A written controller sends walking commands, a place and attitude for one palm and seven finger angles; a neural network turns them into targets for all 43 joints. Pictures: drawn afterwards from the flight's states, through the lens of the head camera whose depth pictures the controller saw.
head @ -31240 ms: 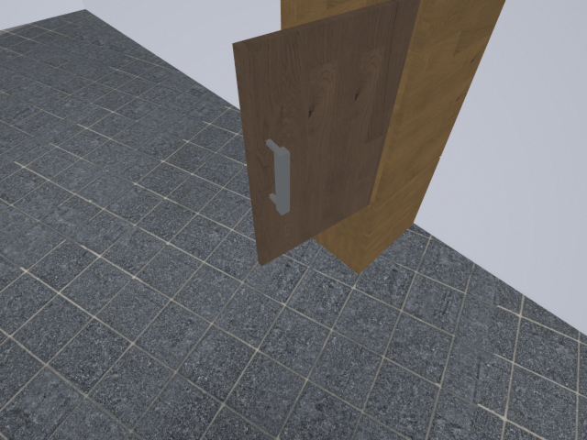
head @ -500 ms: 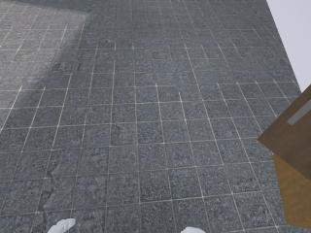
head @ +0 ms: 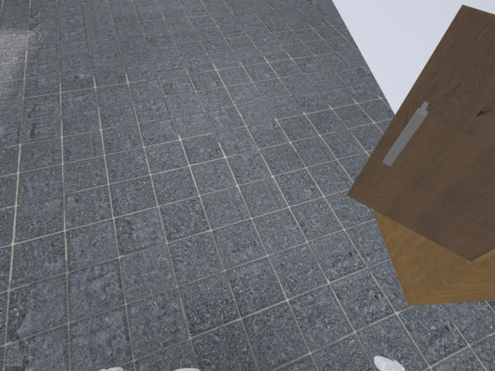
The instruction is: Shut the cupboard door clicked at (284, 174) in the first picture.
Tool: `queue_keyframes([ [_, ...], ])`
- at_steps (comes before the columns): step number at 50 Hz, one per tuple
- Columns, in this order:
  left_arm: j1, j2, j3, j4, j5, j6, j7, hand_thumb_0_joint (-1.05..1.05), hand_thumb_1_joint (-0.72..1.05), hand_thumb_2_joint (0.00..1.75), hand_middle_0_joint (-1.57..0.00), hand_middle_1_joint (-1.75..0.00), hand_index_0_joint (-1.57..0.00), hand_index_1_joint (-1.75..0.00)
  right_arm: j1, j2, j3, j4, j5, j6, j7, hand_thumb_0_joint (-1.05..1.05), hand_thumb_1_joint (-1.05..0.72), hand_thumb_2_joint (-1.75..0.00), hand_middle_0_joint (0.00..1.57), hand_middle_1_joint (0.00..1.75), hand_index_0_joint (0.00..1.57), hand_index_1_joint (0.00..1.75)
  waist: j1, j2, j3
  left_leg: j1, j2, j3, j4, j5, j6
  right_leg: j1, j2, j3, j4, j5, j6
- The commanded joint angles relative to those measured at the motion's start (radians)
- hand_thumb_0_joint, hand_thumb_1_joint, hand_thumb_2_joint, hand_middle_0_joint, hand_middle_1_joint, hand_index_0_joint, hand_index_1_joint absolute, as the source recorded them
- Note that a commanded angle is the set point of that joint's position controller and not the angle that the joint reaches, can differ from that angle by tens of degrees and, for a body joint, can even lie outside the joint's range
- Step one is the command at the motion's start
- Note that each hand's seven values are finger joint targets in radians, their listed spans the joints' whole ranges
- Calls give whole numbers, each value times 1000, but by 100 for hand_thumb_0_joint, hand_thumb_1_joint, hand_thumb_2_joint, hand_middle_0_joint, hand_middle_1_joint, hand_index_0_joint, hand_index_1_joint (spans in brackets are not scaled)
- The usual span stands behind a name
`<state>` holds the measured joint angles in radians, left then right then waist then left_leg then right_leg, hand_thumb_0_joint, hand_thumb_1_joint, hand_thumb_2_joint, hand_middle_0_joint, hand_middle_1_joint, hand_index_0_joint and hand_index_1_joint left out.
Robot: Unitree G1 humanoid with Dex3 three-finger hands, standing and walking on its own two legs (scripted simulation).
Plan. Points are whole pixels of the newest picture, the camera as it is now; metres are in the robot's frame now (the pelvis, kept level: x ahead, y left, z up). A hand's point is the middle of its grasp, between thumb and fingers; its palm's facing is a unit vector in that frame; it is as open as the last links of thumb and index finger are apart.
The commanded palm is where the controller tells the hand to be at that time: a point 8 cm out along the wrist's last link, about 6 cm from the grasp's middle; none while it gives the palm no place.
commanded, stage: turn to face it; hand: left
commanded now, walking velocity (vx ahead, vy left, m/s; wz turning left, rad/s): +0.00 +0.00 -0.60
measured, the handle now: (405, 134) +0.64 -0.34 -0.01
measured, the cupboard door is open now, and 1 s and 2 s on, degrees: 52 52 52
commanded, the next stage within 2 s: take the last steps up to it in 0.88 s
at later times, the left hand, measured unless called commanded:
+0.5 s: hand (181, 343) +0.18 +0.12 -0.14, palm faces -0.31 -0.91 -0.28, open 7.3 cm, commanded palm none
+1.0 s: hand (194, 321) +0.22 +0.11 -0.16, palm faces -0.47 -0.86 -0.22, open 7.4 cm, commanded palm none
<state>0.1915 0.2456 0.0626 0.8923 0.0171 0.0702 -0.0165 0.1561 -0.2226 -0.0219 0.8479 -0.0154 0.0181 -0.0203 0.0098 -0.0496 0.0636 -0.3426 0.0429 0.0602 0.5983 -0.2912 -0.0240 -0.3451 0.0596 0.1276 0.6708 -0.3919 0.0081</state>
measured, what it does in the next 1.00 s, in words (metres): steps on the spot, turning right: right foot, then left foot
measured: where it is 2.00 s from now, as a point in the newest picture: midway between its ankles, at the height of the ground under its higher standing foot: outside the picture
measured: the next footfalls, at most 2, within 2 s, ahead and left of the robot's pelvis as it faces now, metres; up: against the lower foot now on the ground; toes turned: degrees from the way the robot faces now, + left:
right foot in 0.38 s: +0.00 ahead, -0.15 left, +0.00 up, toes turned -19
left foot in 0.76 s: +0.13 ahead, +0.06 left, +0.00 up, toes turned -20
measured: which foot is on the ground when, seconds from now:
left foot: down 0.00-0.36, up 0.38-0.74, down 0.76-1.00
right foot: up 0.00-0.36, down 0.38-0.76, up 0.78-1.00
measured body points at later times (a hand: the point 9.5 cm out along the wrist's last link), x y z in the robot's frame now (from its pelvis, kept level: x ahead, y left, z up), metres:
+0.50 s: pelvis +0.01 -0.04 +0.00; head +0.05 -0.08 +0.45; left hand +0.19 +0.17 -0.12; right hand -0.03 -0.32 -0.15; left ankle +0.01 +0.11 -0.66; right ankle -0.03 -0.14 -0.73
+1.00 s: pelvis +0.05 -0.03 +0.01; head +0.10 -0.05 +0.46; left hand +0.24 +0.15 -0.14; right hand -0.01 -0.27 -0.13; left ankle +0.10 +0.07 -0.73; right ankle -0.04 -0.13 -0.69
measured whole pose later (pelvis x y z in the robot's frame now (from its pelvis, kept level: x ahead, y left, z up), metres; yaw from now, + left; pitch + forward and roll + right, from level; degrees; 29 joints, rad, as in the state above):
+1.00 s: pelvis +0.05 -0.03 +0.01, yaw -29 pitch +1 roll -2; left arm 0.16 0.24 0.06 0.94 0.02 0.07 -0.02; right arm 0.22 -0.18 0.00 0.93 -0.03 0.02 -0.03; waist 0.00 0.00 0.08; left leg -0.24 0.10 0.13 0.52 -0.29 -0.01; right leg -0.36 0.00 -0.03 0.83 -0.48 0.03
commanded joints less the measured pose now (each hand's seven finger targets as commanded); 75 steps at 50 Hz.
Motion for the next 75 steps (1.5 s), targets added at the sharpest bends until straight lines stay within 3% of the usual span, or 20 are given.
queue_keyframes([
  [1,-40,120,50,-95,9,-23,-7,0,90,90,-20,-30,-20,-30,103,-227,-54,-60,-20,-22,-24,0,-90,-90,20,30,20,30,-34,277,-109,189,382,-328,-291,353,169,-228,-58,-59,514,-164,29],
  [4,-42,94,45,-81,2,-13,-23,0,90,90,-20,-30,-20,-30,60,-187,-44,-71,-18,-24,-26,0,-90,-90,20,30,20,30,-18,214,-94,223,300,-117,-241,489,145,-226,-85,-106,520,-77,49],
  [16,-28,75,30,-76,2,-27,-26,0,90,90,-20,-30,-20,-30,76,-235,-78,-9,-11,-5,-2,0,-90,-90,20,30,20,30,-3,248,-132,189,309,85,-62,380,78,97,-56,-250,-115,114,7],
  [17,45,123,39,-54,5,-36,-20,0,90,90,-20,-30,-20,-30,66,-218,-78,-16,-3,-3,3,0,-90,-90,20,30,20,30,32,146,-157,90,266,115,71,280,28,254,-93,-188,-248,239,-19],
  [18,97,242,56,-39,15,-54,-5,0,90,90,-20,-30,-20,-30,65,-136,-58,-50,5,1,11,0,-90,-90,20,30,20,30,59,-187,-169,-182,126,177,302,-141,-42,443,-344,150,-336,499,-117],
  [19,142,283,60,-22,-2,-54,10,0,90,90,-20,-30,-20,-30,-9,-131,-46,-85,4,11,4,0,-90,-90,20,30,20,30,88,-205,-137,-272,57,57,481,-384,-57,350,-470,266,-326,751,-218],
  [25,-34,168,33,-68,0,-59,27,0,90,90,-20,-30,-20,-30,50,-122,-43,-10,-2,18,2,0,-90,-90,20,30,20,30,-17,-106,-137,-219,65,-37,509,-111,-72,235,-279,60,-292,655,-181],
  [35,-31,175,44,-40,0,-47,29,0,90,90,-20,-30,-20,-30,108,-98,-32,7,8,-6,-10,0,-90,-90,20,30,20,30,-37,-72,-144,69,-12,-4,-78,58,-48,160,-236,143,-192,591,-148],
  [38,15,70,16,-56,-10,-40,18,0,90,90,-20,-30,-20,-30,175,-249,-52,10,-9,-18,-14,0,-90,-90,20,30,20,30,-41,322,-153,264,377,-351,-251,509,154,-100,-20,-93,180,-167,-4],
  [42,-25,75,28,-35,-3,-23,6,0,90,90,-20,-30,-20,-30,89,-175,-33,-3,-21,-20,-28,0,-90,-90,20,30,20,30,-16,253,-71,173,305,-193,-243,579,190,-148,-80,-79,439,-137,25],
  [51,17,38,11,-1,0,-33,-5,0,90,90,-20,-30,-20,-30,119,-197,-59,61,-12,-3,-16,0,-90,-90,20,30,20,30,-19,231,-147,196,260,-52,-143,371,120,132,-40,-223,-122,91,3],
  [53,93,115,30,25,12,-43,-6,0,90,90,-20,-30,-20,-30,98,-155,-58,51,-3,-1,-5,0,-90,-90,20,30,20,30,25,30,-131,-42,166,29,-3,-49,41,352,-152,-63,-341,62,-51],
  [54,132,206,46,43,18,-51,1,0,90,90,-20,-30,-20,-30,43,-81,-40,13,2,-4,1,0,-90,-90,20,30,20,30,57,-237,-78,-263,18,130,207,-348,-20,409,-358,233,-449,8,-161],
  [56,136,195,48,45,9,-57,14,0,90,90,-20,-30,-20,-30,-57,-117,-47,-5,-4,6,0,0,-90,-90,20,30,20,30,71,-235,26,-357,31,-32,502,-301,-7,246,-386,340,-532,-135,-265],
  [60,37,112,23,29,10,-84,19,0,90,90,-20,-30,-20,-30,30,-89,-42,44,-15,-10,19,0,-90,-90,20,30,20,30,-16,-77,-1,-228,60,-1,429,-128,-24,168,-281,71,-462,92,-227],
  [65,83,129,25,72,13,-91,11,0,90,90,-20,-30,-20,-30,43,-60,-34,38,-12,-31,17,0,-90,-90,20,30,20,30,-8,-73,-33,-120,31,48,141,-99,-21,210,-269,61,-414,215,-230],
  [68,44,104,25,81,1,-84,6,0,90,90,-20,-30,-20,-30,205,-86,-36,97,-15,-54,3,0,-90,-90,20,30,20,30,-85,-9,-76,195,18,55,-143,88,-16,87,-193,2,-230,191,-159],
  [70,75,18,2,39,-6,-80,-9,0,90,90,-20,-30,-20,-30,391,-277,-70,136,-37,-65,-18,0,-90,-90,20,30,20,30,-136,402,-144,488,452,-510,-339,7,158,-283,-12,-173,273,-186,-44],
  [71,19,70,9,24,14,-74,-10,0,90,90,-20,-30,-20,-30,387,-276,-64,135,-31,-56,-25,0,-90,-90,20,30,20,30,-142,292,-112,402,494,-538,-363,-23,197,-317,-56,-87,431,-203,-46],
  [75,-6,40,17,48,18,-59,-28,0,90,90,-20,-30,-20,-30,243,-160,-31,108,-26,-72,-32,0,-90,-90,20,30,20,30,-54,180,9,218,365,-239,-372,216,150,-308,-130,-79,521,37,-10],
])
